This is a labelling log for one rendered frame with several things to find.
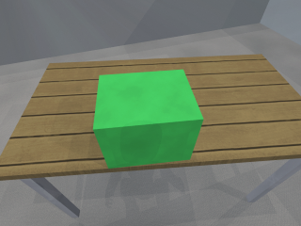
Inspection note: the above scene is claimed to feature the table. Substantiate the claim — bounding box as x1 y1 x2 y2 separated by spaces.
0 54 301 218

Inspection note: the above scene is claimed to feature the carton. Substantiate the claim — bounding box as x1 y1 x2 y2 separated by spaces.
93 69 204 169

